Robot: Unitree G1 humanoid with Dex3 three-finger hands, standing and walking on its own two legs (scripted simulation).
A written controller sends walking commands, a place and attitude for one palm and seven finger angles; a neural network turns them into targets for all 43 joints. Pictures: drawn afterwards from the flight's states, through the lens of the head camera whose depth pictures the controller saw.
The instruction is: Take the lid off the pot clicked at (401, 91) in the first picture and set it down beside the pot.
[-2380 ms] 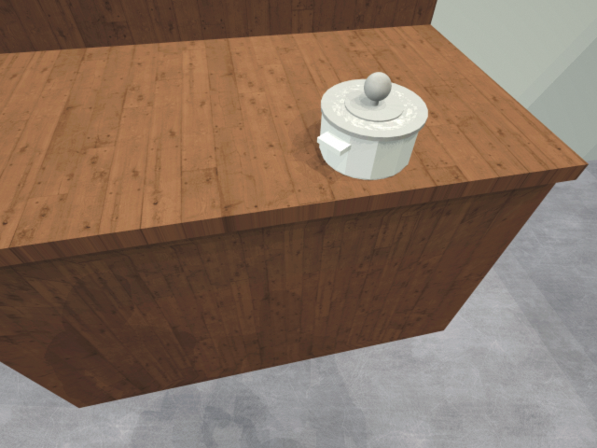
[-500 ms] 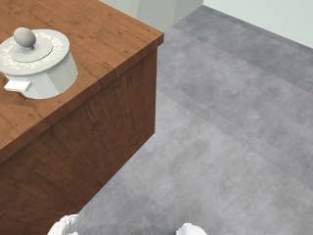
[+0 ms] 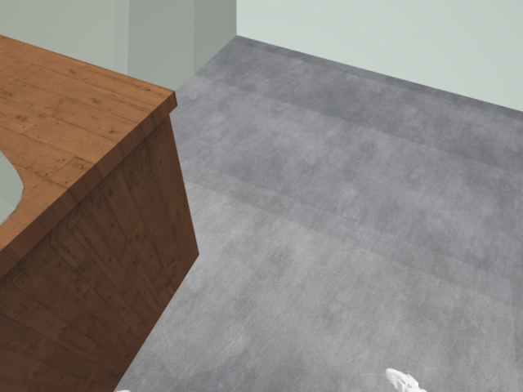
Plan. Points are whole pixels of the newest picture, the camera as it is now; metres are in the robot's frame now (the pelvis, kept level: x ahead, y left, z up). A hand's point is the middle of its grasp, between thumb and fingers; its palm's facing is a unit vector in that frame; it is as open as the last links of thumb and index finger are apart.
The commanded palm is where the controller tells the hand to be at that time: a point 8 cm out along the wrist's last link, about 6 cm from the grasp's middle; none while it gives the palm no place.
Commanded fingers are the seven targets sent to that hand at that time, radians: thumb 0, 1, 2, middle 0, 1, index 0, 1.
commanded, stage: walk to a spot facing it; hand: left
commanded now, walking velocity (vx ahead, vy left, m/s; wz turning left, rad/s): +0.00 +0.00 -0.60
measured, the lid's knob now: out of the picture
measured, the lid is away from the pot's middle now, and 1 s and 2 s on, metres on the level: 0.00 0.00 0.00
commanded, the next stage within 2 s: turn to face it in 1.58 s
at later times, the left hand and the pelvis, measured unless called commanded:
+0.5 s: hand out of the picture +0.14 +0.12 -0.15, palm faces -0.27 -0.92 -0.28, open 7.3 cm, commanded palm none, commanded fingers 0.00 0.90 0.90 -0.20 -0.30 -0.20 -0.30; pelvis -0.01 -0.05 +0.00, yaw -18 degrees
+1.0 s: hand (202, 370) +0.18 +0.12 -0.18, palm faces -0.48 -0.86 -0.18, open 7.4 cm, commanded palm none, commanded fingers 0.00 0.90 0.90 -0.20 -0.30 -0.20 -0.30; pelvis +0.08 -0.06 +0.00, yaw -36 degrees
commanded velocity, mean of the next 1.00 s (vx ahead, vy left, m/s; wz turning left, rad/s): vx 0.14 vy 0.00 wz -0.60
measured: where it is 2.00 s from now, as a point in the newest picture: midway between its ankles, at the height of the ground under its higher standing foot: (344, 371)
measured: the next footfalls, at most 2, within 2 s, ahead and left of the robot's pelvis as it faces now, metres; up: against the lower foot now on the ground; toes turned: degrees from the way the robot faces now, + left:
right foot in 0.40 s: +0.01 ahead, -0.15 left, +0.00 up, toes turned -19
left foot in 0.96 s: +0.18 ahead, +0.00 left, +0.00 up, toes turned -34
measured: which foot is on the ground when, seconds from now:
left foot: down 0.00-0.40, up 0.42-0.94, down 0.96-1.00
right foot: down 0.00-0.00, up 0.02-0.38, down 0.40-0.94, up 0.96-1.00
